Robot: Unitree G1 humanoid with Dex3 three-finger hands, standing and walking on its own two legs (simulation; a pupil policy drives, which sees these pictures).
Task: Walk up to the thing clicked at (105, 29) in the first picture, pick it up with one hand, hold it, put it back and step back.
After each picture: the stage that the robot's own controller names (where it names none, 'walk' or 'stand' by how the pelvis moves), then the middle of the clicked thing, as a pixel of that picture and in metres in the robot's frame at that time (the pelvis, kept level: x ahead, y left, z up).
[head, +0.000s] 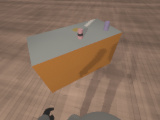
stand; (106, 26) +1.21 -0.12 -0.03
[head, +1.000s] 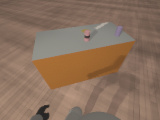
rise first; (118, 31) +1.09 -0.21 -0.01
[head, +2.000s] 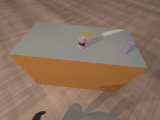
rise first; (127, 47) +0.71 -0.22 +0.00
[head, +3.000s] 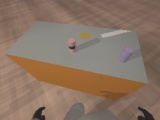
walk; (125, 54) +0.54 -0.18 +0.01
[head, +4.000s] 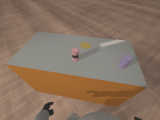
stand; (124, 61) +0.54 -0.24 -0.02
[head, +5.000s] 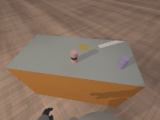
stand; (122, 62) +0.54 -0.23 -0.03
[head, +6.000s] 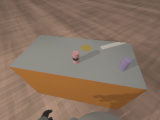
stand; (124, 64) +0.53 -0.24 -0.03
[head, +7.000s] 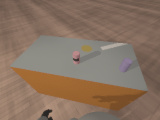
stand; (125, 65) +0.52 -0.24 -0.03
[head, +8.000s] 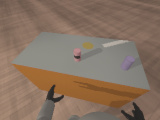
rise first; (127, 63) +0.53 -0.24 -0.03
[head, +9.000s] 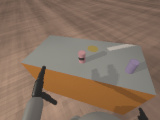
go down; (131, 66) +0.52 -0.25 -0.03
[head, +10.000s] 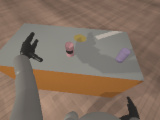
go down; (122, 55) +0.53 -0.26 -0.01
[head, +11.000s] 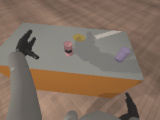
go down; (121, 55) +0.53 -0.26 +0.01
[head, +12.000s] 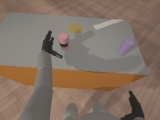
close in; (124, 47) +0.53 -0.25 +0.04
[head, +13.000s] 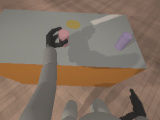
close; (122, 41) +0.55 -0.25 +0.05
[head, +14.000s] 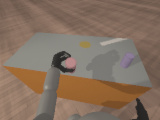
lift; (126, 60) +0.52 -0.25 +0.02
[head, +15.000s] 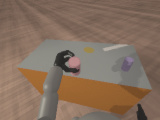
lift; (127, 64) +0.54 -0.26 -0.01
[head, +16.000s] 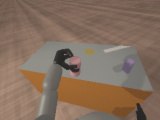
hold; (127, 66) +0.53 -0.26 -0.02
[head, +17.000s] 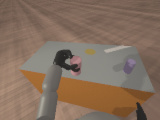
crouch; (129, 66) +0.52 -0.26 -0.02
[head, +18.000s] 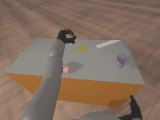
crouch; (120, 61) +0.53 -0.25 -0.02
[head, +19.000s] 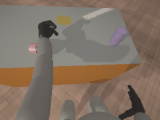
lower; (117, 37) +0.55 -0.24 +0.06
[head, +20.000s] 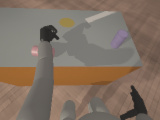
lower; (118, 39) +0.55 -0.24 +0.06
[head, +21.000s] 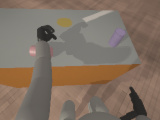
lower; (116, 38) +0.55 -0.23 +0.06
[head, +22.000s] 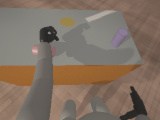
lower; (118, 38) +0.56 -0.24 +0.06
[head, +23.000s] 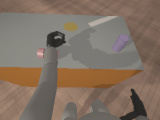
open; (119, 43) +0.54 -0.24 +0.05
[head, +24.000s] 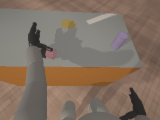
withdraw; (118, 41) +0.55 -0.24 +0.05
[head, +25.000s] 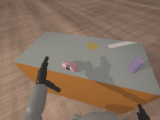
sink last; (135, 65) +0.50 -0.27 +0.01
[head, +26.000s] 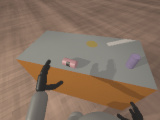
stand; (132, 61) +0.54 -0.26 +0.01
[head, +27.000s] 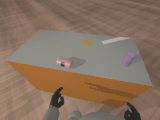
stand; (127, 59) +0.53 -0.25 +0.02
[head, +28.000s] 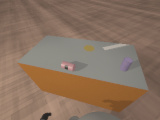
stand; (125, 64) +0.54 -0.25 -0.03
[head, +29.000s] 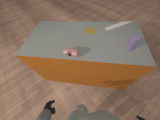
walk; (132, 43) +0.64 -0.28 -0.01
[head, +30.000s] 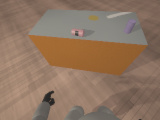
walk; (129, 26) +0.87 -0.29 +0.00
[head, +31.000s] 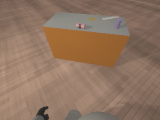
stand; (117, 23) +1.20 -0.25 -0.01
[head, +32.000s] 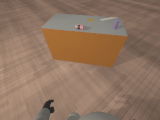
stand; (115, 24) +1.22 -0.23 -0.02
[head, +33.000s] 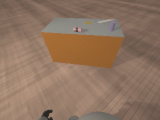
stand; (112, 26) +1.23 -0.21 -0.03
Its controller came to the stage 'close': yes
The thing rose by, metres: 0.00
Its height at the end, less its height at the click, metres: +0.00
